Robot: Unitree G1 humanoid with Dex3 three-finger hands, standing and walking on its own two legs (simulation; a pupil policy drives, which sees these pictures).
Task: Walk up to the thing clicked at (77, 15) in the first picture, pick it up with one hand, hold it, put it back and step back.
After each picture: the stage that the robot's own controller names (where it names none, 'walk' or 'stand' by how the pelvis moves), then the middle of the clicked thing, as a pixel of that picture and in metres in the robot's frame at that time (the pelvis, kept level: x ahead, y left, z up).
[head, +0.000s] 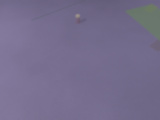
stand; (77, 19) +1.87 +0.05 -0.72
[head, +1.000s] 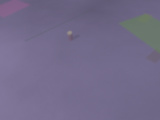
walk; (70, 36) +1.73 +0.27 -0.70
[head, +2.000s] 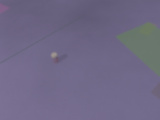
walk; (55, 58) +1.14 +0.39 -0.71
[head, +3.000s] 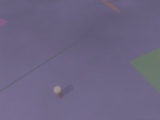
walk; (58, 92) +0.73 +0.30 -0.71
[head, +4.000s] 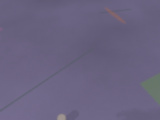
walk; out of the picture +0.47 +0.21 -0.72
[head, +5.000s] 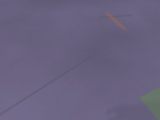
stand; out of the picture +0.34 +0.20 -0.71
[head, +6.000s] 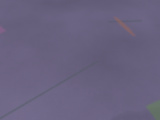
stand; out of the picture +0.32 +0.18 -0.72
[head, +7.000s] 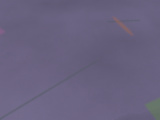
stand; out of the picture +0.33 +0.19 -0.73
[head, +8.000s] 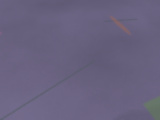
stand; out of the picture +0.32 +0.21 -0.73
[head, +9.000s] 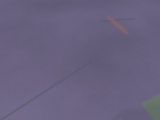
stand; out of the picture +0.31 +0.22 -0.73
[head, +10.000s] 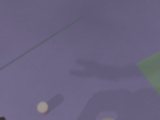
go down; (43, 108) +0.35 +0.21 -0.58
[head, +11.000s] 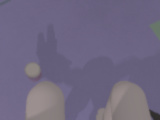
go down; (33, 72) +0.40 +0.22 -0.31
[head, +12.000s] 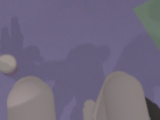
close in; (8, 66) +0.39 +0.24 -0.27
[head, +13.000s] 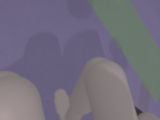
close; out of the picture +0.39 +0.26 -0.22
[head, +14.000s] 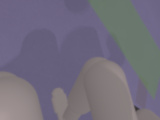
close; out of the picture +0.38 +0.26 -0.22
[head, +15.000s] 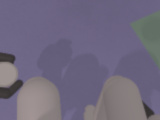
lift; (4, 76) +0.32 +0.25 -0.10
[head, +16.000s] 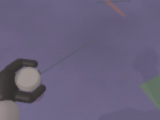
lift; (31, 86) +0.32 +0.17 +0.04
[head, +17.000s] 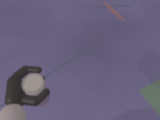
hold; (37, 90) +0.32 +0.17 +0.01
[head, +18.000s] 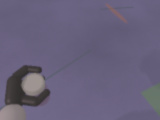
crouch; (37, 90) +0.32 +0.17 +0.01
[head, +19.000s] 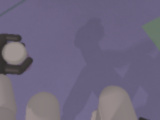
crouch; (18, 58) +0.42 +0.20 -0.09
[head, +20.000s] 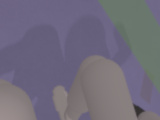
lower; out of the picture +0.42 +0.28 -0.23
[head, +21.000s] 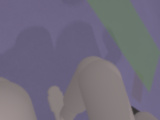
lower; out of the picture +0.41 +0.28 -0.23
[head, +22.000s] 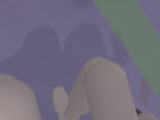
lower; out of the picture +0.40 +0.28 -0.22
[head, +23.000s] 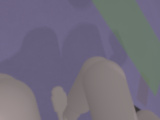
lower; out of the picture +0.39 +0.28 -0.23
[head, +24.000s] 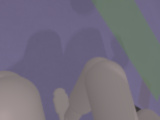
loosen; out of the picture +0.38 +0.25 -0.23
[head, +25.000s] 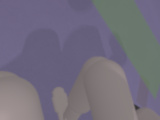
withdraw; out of the picture +0.38 +0.25 -0.23
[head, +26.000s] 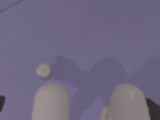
walk; (44, 72) +0.40 +0.20 -0.36
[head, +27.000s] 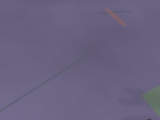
stand; out of the picture +0.32 +0.18 -0.66
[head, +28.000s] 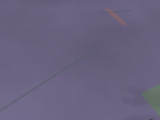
stand; out of the picture +0.33 +0.19 -0.67
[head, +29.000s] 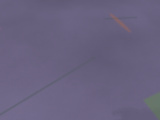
stand; out of the picture +0.33 +0.18 -0.70
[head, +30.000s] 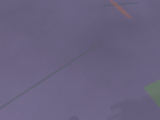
walk; out of the picture +0.34 +0.18 -0.72
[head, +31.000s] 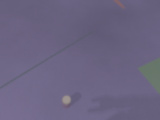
walk; (66, 102) +0.51 +0.06 -0.71
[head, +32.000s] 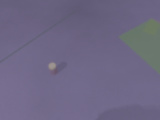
walk; (53, 69) +0.80 +0.27 -0.68
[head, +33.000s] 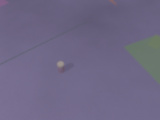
stand; (60, 67) +0.97 +0.21 -0.71
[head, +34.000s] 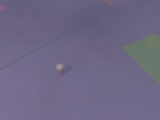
stand; (60, 70) +0.97 +0.22 -0.72
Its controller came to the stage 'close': yes
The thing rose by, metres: 0.73
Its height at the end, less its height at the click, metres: +0.00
